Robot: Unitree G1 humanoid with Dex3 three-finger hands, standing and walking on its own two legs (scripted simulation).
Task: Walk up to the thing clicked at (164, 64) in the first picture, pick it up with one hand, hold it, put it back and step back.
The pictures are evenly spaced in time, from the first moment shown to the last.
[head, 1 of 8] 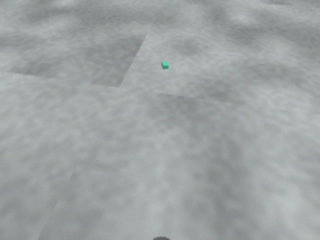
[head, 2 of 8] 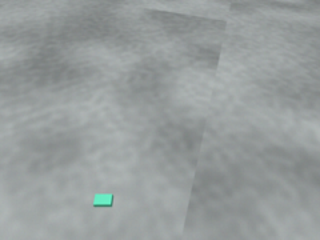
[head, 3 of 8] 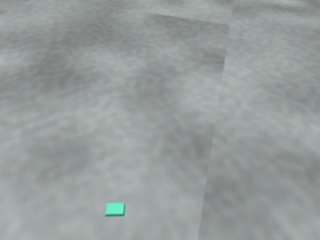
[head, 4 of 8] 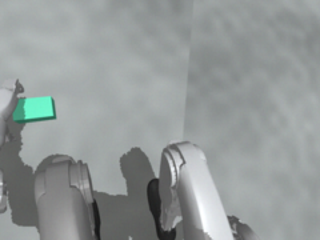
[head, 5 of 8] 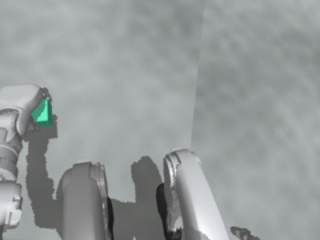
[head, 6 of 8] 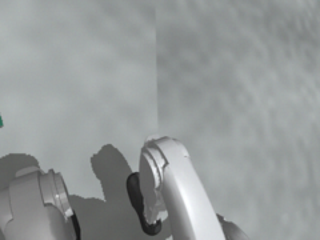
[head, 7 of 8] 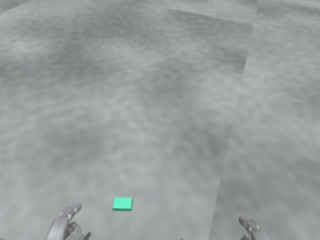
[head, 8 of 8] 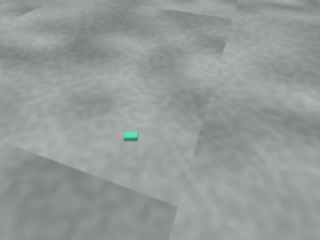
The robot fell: no
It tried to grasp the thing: yes
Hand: left
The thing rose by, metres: 0.69
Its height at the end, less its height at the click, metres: +0.00
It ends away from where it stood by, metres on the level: 0.01
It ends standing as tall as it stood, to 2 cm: yes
